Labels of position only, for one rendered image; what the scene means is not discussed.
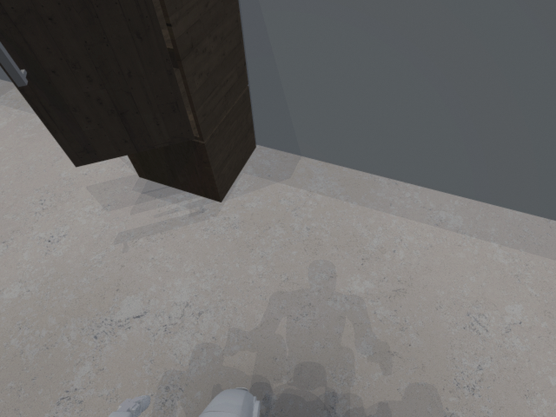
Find robot left hand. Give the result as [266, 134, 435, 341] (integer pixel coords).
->
[109, 395, 150, 417]

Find cupboard door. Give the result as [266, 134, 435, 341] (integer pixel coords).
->
[0, 0, 195, 167]

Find robot left thigh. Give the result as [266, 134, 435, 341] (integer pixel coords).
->
[199, 389, 260, 417]

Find handle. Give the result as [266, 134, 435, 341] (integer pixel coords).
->
[0, 42, 28, 87]

